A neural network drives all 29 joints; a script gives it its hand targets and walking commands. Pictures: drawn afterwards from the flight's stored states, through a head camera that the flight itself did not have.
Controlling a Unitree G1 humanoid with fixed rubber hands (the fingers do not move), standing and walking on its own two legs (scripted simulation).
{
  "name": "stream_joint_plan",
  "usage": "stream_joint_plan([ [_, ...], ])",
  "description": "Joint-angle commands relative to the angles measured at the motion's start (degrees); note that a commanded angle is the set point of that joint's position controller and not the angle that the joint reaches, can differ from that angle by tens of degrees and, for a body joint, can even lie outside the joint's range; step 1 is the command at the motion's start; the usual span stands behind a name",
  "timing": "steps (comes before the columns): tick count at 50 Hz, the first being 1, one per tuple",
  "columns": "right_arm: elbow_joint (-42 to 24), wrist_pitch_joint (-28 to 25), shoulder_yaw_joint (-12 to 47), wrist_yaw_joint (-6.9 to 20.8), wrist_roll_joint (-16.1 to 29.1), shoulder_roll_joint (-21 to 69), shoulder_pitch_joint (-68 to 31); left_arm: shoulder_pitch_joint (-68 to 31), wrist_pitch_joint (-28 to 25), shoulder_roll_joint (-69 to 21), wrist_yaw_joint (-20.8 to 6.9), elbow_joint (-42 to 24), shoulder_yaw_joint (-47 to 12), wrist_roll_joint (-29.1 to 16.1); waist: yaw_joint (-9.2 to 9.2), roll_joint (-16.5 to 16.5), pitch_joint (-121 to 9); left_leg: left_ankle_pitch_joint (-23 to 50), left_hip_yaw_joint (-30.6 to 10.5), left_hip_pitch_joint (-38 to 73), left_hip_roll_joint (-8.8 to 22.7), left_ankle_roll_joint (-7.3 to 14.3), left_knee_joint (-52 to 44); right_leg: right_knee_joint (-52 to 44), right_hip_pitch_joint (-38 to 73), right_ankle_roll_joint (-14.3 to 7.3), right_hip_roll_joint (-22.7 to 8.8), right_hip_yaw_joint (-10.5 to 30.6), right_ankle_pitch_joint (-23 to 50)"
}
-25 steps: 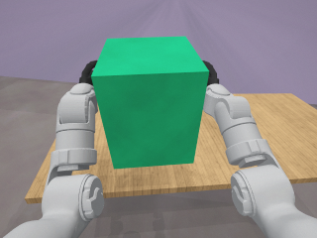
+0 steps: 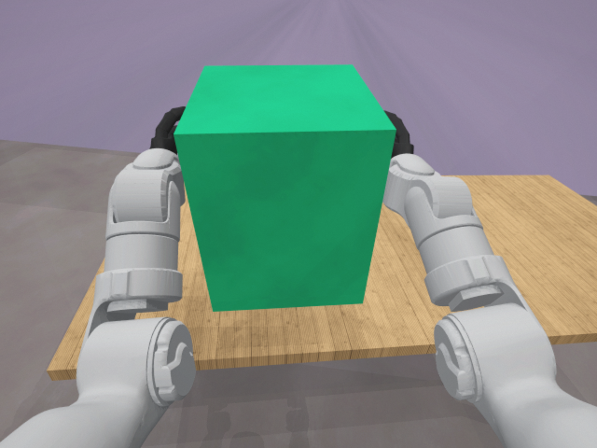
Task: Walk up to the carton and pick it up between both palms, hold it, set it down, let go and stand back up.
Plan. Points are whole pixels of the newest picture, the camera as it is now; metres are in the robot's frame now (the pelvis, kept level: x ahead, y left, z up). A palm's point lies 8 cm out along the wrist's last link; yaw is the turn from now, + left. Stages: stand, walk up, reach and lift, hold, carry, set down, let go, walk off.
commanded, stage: hold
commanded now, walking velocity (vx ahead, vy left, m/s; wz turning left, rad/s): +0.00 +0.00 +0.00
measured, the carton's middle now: (284, 185) +0.38 +0.01 +0.25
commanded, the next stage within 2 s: none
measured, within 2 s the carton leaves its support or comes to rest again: neither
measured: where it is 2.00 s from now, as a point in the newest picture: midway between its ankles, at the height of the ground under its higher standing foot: outside the picture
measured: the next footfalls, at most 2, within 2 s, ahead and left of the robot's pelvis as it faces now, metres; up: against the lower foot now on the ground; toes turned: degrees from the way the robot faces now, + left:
none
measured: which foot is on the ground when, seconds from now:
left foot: down 0.00-1.00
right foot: down 0.00-1.00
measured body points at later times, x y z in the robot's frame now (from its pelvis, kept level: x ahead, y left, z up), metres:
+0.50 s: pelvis +0.01 +0.00 +0.00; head -0.08 +0.02 +0.44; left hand +0.39 +0.16 +0.27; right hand +0.39 -0.14 +0.27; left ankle +0.01 +0.13 -0.75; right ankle +0.03 -0.11 -0.75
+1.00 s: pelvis +0.00 +0.00 +0.00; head -0.09 +0.01 +0.44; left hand +0.39 +0.16 +0.28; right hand +0.39 -0.14 +0.28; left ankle +0.01 +0.13 -0.75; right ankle +0.03 -0.11 -0.75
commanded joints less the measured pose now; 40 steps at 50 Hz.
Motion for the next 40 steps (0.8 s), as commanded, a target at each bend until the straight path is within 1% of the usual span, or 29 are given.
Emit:
stream_joint_plan([
  [1,-18.58,-1.70,12.55,7.99,7.74,37.68,-47.49,-44.55,-4.92,-35.67,-7.98,-7.37,-22.34,-9.72,-0.19,2.94,-20.73,9.50,1.09,-0.79,-4.14,-1.86,-3.96,-0.45,9.72,2.93,3.45,2.11,5.10],
  [3,-18.10,-1.49,13.22,7.93,7.93,38.07,-47.58,-44.85,-5.02,-35.05,-7.94,-7.95,-22.44,-9.55,-0.29,2.11,-21.30,11.40,1.06,-0.63,-4.13,-1.50,-3.59,0.04,11.30,3.13,3.17,2.37,7.95],
  [4,-19.52,-1.60,13.87,7.77,8.54,38.12,-47.63,-44.34,-4.95,-35.14,-8.07,-8.52,-22.44,-9.79,-0.14,1.90,-22.38,11.72,1.29,0.07,-4.20,-1.46,-3.41,0.20,11.93,3.35,3.07,2.31,8.41],
  [5,-18.95,-1.50,14.22,7.66,8.78,38.41,-47.21,-45.05,-4.98,-34.79,-8.09,-9.45,-23.06,-10.09,-0.25,2.48,-21.91,12.41,1.39,-0.23,-4.53,-1.62,-3.07,0.31,11.85,3.58,3.09,2.53,9.41],
  [7,-22.44,-1.90,14.51,7.47,9.76,38.82,-48.69,-44.86,-4.75,-36.30,-7.99,-10.54,-24.17,-10.54,-0.73,3.80,-23.90,14.40,1.07,0.86,-4.54,-1.94,-2.22,0.51,12.07,3.24,3.25,2.72,10.70],
  [8,-20.71,-1.42,13.81,7.32,8.75,37.69,-47.61,-43.72,-4.42,-35.76,-8.02,-8.60,-23.17,-9.85,-0.59,3.21,-20.54,13.00,1.08,0.28,-4.50,-2.00,-2.73,-0.05,10.58,3.06,3.35,2.41,9.04],
  [10,-21.12,-1.39,14.18,7.24,8.79,38.99,-46.63,-44.29,-4.56,-34.93,-8.17,-9.90,-23.42,-10.22,-0.55,2.32,-20.99,12.45,1.56,-0.13,-4.90,-1.63,-3.03,-0.12,11.00,3.67,3.00,2.49,9.37],
  [11,-20.78,-1.39,14.48,7.27,9.05,38.23,-46.63,-43.66,-4.47,-35.07,-8.23,-10.02,-23.79,-9.97,-0.38,2.82,-21.17,13.39,1.41,0.14,-4.72,-1.78,-2.97,0.14,11.40,3.38,3.35,2.31,10.15],
  [12,-21.47,-1.40,14.60,7.22,9.35,38.41,-46.29,-43.98,-4.46,-35.31,-8.26,-11.18,-23.96,-10.27,-0.78,2.58,-21.80,14.78,1.25,0.87,-4.56,-1.92,-2.80,0.39,12.04,3.54,3.36,2.26,11.36],
  [13,-23.18,-1.43,15.64,7.03,10.10,38.76,-45.92,-43.28,-4.40,-35.30,-8.26,-12.62,-24.48,-10.36,-0.40,2.35,-23.60,17.17,1.35,2.55,-4.85,-2.16,-1.87,0.84,12.67,3.85,3.46,2.19,14.38],
  [15,-24.03,-1.07,16.27,6.47,10.65,37.36,-44.90,-42.03,-3.81,-35.43,-8.31,-13.22,-25.04,-10.17,-1.16,3.59,-23.75,20.01,1.02,3.98,-4.96,-2.95,-0.64,1.02,13.00,3.77,3.58,2.15,17.00],
  [16,-25.70,-1.09,16.47,6.35,11.02,37.26,-45.96,-41.86,-3.58,-35.87,-8.35,-13.45,-25.23,-10.16,-1.41,4.11,-23.32,20.01,0.95,3.64,-4.92,-3.09,-0.59,1.03,12.96,3.61,3.57,2.16,16.44],
  [17,-24.01,-0.62,16.36,6.28,10.83,36.59,-44.58,-40.38,-3.22,-34.59,-8.48,-12.21,-24.05,-9.09,-0.80,3.66,-21.15,18.80,1.21,3.07,-4.89,-2.86,-0.81,0.76,12.38,3.44,3.62,2.20,15.15],
  [18,-25.40,-0.75,16.45,6.29,10.65,37.03,-44.84,-39.76,-3.29,-35.24,-8.56,-13.01,-24.47,-9.68,-0.73,3.08,-21.80,17.56,1.31,2.43,-5.02,-2.68,-1.26,0.41,12.70,3.57,3.50,2.32,13.90],
  [20,-22.94,-0.39,15.44,6.57,9.46,36.90,-44.38,-40.78,-3.18,-34.09,-8.63,-12.07,-23.77,-9.07,-0.67,1.93,-19.32,14.54,1.52,1.25,-4.81,-2.20,-2.69,-0.16,11.49,3.58,3.52,2.12,11.02],
  [21,-22.98,-0.47,15.09,6.66,9.27,37.47,-45.12,-40.96,-3.18,-34.52,-8.77,-11.54,-23.38,-9.20,-0.10,1.50,-19.25,13.55,1.52,0.73,-4.68,-1.83,-3.03,-0.17,11.87,3.50,3.47,2.12,10.67],
  [23,-24.28,-0.70,15.90,6.73,9.77,38.54,-44.67,-43.07,-3.69,-35.10,-8.66,-15.08,-25.72,-10.43,-1.35,2.60,-22.50,15.87,1.13,1.82,-4.57,-2.01,-2.45,0.51,12.40,3.51,3.38,2.42,12.89],
  [24,-26.05,-0.95,16.95,6.90,10.63,38.98,-46.27,-44.36,-3.97,-36.08,-8.37,-16.98,-26.65,-11.11,-0.94,3.40,-25.10,17.31,0.90,2.39,-4.46,-2.59,-1.76,1.27,12.30,3.24,3.73,2.26,13.67],
  [26,-25.45,-0.67,16.73,6.95,10.60,38.74,-46.77,-44.21,-3.72,-35.83,-7.94,-15.17,-26.27,-10.74,-0.59,3.51,-23.26,17.46,1.01,3.11,-4.48,-2.69,-1.44,0.80,11.36,3.17,4.03,1.90,12.96],
  [27,-24.98,-0.62,16.40,6.95,10.32,38.22,-46.04,-43.27,-3.60,-35.45,-7.85,-14.83,-26.15,-10.72,-0.90,3.49,-21.98,17.28,0.78,2.95,-4.37,-2.56,-1.56,0.76,11.12,3.30,3.73,1.88,12.95],
  [28,-24.84,-0.49,16.36,6.82,9.97,37.95,-45.79,-41.96,-3.33,-35.16,-7.94,-13.03,-25.12,-10.11,-0.12,2.69,-21.32,16.31,1.13,2.52,-4.53,-2.43,-1.66,0.45,11.71,3.42,3.72,1.91,12.82],
  [29,-24.79,-0.51,16.12,6.81,9.84,37.87,-45.53,-41.66,-3.25,-35.57,-8.05,-13.21,-25.37,-10.12,-0.92,2.94,-20.97,15.86,1.00,2.17,-4.41,-2.37,-1.96,0.50,11.64,3.32,3.65,2.05,12.55],
  [30,-24.66,-0.51,16.25,6.87,9.93,37.73,-45.35,-41.37,-3.22,-35.52,-8.07,-13.27,-25.26,-10.06,-0.53,2.53,-21.36,15.35,1.35,1.99,-4.40,-2.32,-2.15,0.37,12.01,3.22,3.90,2.05,11.75],
  [31,-22.28,-0.16,14.98,6.91,9.27,36.84,-43.99,-41.17,-3.05,-35.83,-8.18,-11.98,-24.75,-9.47,-0.97,3.18,-19.27,14.32,1.10,1.84,-4.15,-2.47,-2.82,0.09,10.82,2.92,3.82,2.02,10.20],
  [32,-23.18,-0.56,14.70,7.19,8.95,36.75,-45.21,-41.67,-3.11,-36.12,-8.27,-12.37,-25.00,-9.72,-1.24,3.21,-20.58,13.10,1.15,1.79,-4.25,-2.60,-2.78,0.11,10.80,2.87,3.79,1.83,8.74],
  [34,-21.52,-0.54,14.07,7.73,8.42,36.51,-44.90,-42.94,-3.47,-36.36,-8.13,-12.43,-25.57,-10.05,-1.49,3.94,-20.06,11.67,0.79,1.07,-3.80,-2.72,-3.48,-0.13,10.15,2.43,3.89,1.73,7.05],
  [36,-20.06,-0.53,13.41,8.04,8.07,37.06,-45.74,-44.17,-3.58,-36.39,-8.09,-11.31,-24.82,-9.77,-1.21,3.71,-18.85,10.62,0.81,0.14,-3.78,-2.12,-3.92,-0.08,9.83,2.60,3.56,1.94,6.71],
  [38,-20.81,-0.85,14.58,8.06,8.55,38.34,-47.15,-44.52,-3.87,-35.89,-7.97,-11.70,-24.86,-10.08,-0.36,2.97,-21.27,11.30,1.00,-0.45,-4.13,-1.87,-3.60,0.19,11.31,2.95,3.53,2.09,7.79],
  [40,-21.45,-1.01,14.69,7.90,8.99,38.90,-47.96,-44.51,-3.98,-36.05,-7.93,-10.94,-24.21,-10.12,-0.26,2.79,-21.42,12.18,1.26,-0.43,-4.29,-1.54,-3.25,0.35,11.48,3.20,3.36,2.36,8.99],
])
